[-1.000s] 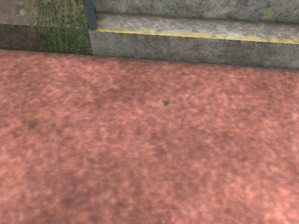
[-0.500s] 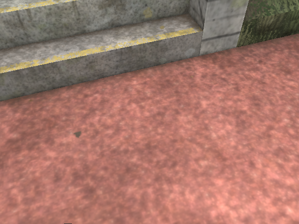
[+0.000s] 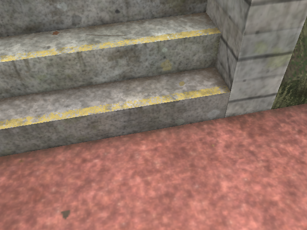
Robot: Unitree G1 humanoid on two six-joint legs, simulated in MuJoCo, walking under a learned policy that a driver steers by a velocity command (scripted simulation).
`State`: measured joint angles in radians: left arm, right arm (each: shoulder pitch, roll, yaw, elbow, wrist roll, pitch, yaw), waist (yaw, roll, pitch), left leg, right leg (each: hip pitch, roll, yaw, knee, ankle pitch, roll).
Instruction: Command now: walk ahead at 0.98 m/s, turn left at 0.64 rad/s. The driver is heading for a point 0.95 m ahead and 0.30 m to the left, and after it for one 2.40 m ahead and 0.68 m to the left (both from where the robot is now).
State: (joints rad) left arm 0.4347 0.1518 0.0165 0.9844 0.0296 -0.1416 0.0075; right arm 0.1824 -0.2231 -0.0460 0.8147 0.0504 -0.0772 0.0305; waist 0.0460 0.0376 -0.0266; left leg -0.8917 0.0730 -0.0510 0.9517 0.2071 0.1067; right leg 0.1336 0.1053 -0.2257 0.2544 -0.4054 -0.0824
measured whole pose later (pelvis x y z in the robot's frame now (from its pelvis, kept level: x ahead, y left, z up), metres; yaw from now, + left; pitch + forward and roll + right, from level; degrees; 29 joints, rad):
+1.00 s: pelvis +0.74 +0.20 -0.02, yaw +51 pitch +2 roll -1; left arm 0.46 0.25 0.01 0.90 0.01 -0.10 0.02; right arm 0.00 -0.25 -0.02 0.51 0.00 -0.07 0.04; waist 0.07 0.03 0.04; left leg -0.57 -0.03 0.08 0.70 -0.18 0.14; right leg 0.00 -0.06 -0.08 0.95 -0.50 -0.01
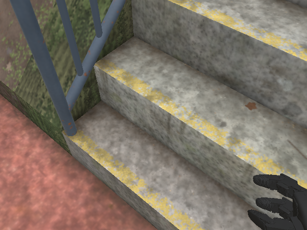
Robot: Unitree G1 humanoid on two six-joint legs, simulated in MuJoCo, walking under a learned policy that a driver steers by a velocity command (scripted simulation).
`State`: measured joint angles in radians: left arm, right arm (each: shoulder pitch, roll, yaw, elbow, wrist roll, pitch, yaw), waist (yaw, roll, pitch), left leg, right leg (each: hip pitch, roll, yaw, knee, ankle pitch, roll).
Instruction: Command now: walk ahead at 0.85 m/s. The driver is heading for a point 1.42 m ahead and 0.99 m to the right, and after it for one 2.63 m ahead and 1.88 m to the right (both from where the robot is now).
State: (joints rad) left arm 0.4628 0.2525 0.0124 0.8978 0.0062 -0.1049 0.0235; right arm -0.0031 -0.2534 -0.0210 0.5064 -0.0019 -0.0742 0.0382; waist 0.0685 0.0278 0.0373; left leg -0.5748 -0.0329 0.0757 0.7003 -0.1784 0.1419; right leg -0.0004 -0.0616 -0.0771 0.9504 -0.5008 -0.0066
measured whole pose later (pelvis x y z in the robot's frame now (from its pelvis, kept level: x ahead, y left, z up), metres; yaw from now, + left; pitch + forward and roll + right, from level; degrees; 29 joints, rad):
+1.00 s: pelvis +0.40 -0.05 +0.23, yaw -47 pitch +3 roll +5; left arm 0.12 0.24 0.01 0.44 -0.01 0.10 0.11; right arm 0.11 -0.19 0.02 0.53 -0.01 0.04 -0.05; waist -0.02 0.02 0.02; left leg -0.74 -0.13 -0.06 1.36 -0.30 -0.12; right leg -0.33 0.19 0.49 0.61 -0.26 -0.02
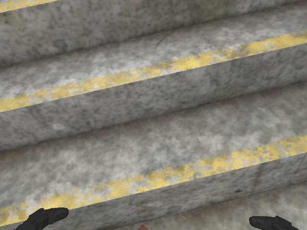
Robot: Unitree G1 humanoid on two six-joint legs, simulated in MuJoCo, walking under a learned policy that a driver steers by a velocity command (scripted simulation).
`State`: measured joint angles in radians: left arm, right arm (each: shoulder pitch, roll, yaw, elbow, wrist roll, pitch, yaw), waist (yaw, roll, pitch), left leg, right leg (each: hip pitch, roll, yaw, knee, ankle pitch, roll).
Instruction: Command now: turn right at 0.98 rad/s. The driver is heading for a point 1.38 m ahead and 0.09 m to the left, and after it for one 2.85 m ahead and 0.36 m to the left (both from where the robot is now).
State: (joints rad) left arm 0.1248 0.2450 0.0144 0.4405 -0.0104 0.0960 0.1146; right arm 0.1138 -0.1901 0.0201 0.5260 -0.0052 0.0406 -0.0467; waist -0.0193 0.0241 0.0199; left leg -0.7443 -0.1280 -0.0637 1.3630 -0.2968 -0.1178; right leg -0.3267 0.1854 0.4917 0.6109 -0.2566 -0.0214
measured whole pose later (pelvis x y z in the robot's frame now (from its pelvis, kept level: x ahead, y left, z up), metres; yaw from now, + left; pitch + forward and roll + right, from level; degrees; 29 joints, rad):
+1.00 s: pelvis -0.11 -0.11 -0.08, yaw +18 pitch +3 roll -1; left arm 0.01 0.22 -0.02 0.49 0.06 -0.06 0.02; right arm 0.35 -0.32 -0.10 0.56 0.01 0.09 -0.02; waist -0.13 0.00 -0.05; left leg -0.47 0.04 0.14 1.16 -0.22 -0.05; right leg -0.41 -0.05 -0.14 0.83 -0.89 0.00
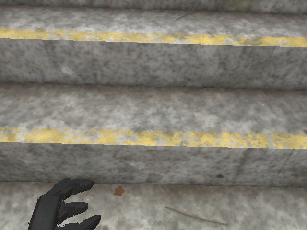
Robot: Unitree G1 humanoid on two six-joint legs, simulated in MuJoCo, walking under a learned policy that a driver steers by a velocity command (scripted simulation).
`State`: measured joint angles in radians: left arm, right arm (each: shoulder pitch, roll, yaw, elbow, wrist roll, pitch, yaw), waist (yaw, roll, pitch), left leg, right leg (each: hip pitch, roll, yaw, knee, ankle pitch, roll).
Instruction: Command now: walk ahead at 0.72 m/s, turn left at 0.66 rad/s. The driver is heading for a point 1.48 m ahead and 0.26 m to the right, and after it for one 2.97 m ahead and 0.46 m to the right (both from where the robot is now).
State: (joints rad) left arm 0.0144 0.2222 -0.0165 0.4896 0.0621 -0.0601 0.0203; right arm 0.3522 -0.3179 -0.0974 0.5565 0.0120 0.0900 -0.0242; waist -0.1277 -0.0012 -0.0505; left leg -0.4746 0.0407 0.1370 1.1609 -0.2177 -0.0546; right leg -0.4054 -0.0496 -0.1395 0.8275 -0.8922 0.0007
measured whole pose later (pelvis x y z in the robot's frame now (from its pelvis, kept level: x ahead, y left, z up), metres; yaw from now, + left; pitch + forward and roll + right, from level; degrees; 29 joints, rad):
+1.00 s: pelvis +0.17 -0.19 +0.09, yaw -15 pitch +2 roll +3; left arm 0.30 0.19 -0.05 0.78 0.09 -0.09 0.05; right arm 0.03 -0.11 0.11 0.45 0.03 -0.02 0.03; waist -0.03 -0.03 -0.02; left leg -1.23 -0.12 0.07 2.04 -0.42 0.05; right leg -0.05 0.04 -0.10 0.36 -0.32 -0.10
